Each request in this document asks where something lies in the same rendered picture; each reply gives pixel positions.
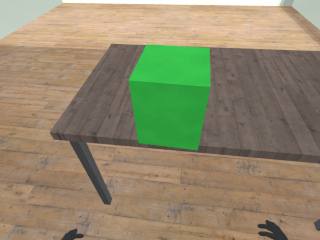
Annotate carton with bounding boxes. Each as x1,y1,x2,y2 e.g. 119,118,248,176
128,44,211,151

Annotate right robot hand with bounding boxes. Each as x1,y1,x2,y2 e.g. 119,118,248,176
257,220,288,240

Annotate table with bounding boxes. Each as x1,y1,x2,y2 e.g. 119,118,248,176
49,44,320,231

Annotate left robot hand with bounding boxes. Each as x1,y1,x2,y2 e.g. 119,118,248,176
61,228,84,240

